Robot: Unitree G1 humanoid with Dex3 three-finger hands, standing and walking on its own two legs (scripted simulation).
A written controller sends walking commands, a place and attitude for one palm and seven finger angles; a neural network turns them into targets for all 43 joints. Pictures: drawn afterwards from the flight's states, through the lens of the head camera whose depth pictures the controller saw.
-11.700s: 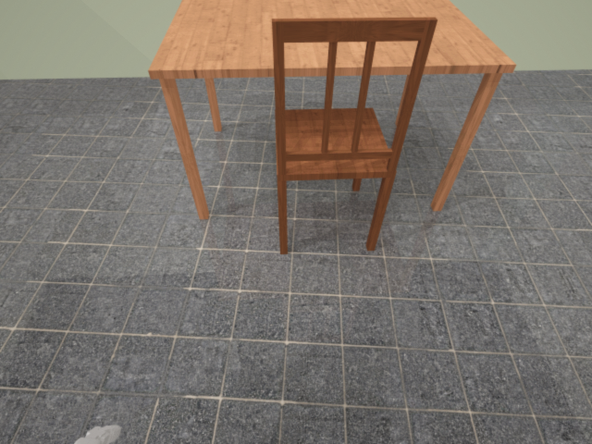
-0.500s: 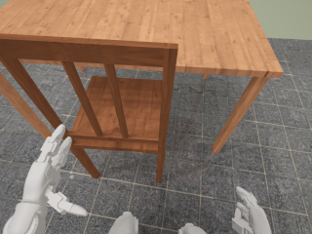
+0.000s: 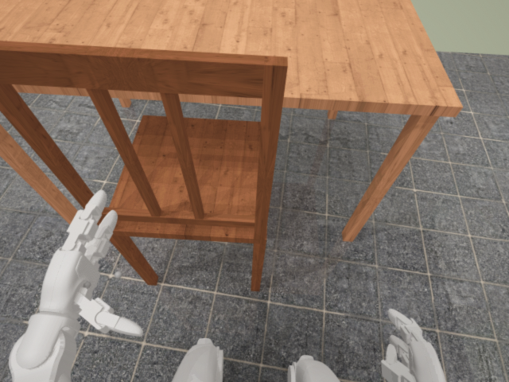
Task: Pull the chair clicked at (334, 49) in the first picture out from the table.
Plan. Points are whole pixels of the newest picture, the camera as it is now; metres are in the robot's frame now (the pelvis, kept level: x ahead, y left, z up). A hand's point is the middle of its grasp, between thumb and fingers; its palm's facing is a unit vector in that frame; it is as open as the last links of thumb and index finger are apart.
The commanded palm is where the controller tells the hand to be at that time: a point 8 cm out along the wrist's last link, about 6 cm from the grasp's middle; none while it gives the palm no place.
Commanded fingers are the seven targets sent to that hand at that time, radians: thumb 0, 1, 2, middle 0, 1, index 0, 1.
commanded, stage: aim the fingers beside a spindle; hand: left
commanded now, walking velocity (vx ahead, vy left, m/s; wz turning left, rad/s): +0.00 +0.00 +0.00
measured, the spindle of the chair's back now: (133, 165) +0.47 +0.23 +0.02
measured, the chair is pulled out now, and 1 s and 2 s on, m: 0.00 0.00 0.00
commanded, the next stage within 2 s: push the fingers through the gap in 1.56 s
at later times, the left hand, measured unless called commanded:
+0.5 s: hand (123, 257) +0.30 +0.21 +0.02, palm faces -0.05 -1.00 -0.05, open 17.0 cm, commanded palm +0.28 +0.27 +0.02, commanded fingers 0.00 -0.50 0.30 -0.06 -0.08 -0.06 -0.08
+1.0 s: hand (127, 244) +0.33 +0.22 +0.00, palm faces -0.05 -1.00 -0.05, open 17.0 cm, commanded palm +0.31 +0.27 +0.00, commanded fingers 0.00 -0.50 0.30 -0.06 -0.08 -0.06 -0.08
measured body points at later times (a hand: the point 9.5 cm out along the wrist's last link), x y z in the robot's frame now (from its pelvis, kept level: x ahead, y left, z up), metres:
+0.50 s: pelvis +0.00 +0.01 -0.01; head +0.09 +0.02 +0.43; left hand +0.29 +0.26 +0.02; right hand +0.15 -0.25 -0.10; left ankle +0.05 +0.12 -0.65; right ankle -0.01 -0.11 -0.65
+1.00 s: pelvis -0.01 +0.01 -0.02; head +0.11 +0.02 +0.41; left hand +0.32 +0.27 +0.00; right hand +0.14 -0.25 -0.12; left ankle +0.05 +0.12 -0.65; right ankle -0.01 -0.11 -0.65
